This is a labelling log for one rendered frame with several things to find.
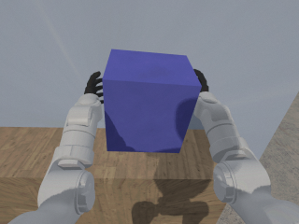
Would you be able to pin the robot left upper arm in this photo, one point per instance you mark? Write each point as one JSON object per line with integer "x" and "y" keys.
{"x": 64, "y": 196}

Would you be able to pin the robot right upper arm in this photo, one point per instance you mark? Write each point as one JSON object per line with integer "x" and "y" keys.
{"x": 245, "y": 186}

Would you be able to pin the carton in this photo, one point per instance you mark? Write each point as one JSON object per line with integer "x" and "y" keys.
{"x": 149, "y": 99}

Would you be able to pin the right robot hand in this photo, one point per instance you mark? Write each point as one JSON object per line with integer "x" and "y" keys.
{"x": 202, "y": 80}

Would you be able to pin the robot right forearm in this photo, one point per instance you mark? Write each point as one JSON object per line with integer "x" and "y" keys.
{"x": 226, "y": 144}

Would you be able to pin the robot left forearm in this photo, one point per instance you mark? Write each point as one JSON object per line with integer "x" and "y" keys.
{"x": 75, "y": 151}

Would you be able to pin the pedestal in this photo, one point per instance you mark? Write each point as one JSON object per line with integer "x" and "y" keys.
{"x": 130, "y": 187}

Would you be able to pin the left robot hand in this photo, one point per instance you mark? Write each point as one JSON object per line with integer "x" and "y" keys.
{"x": 91, "y": 85}

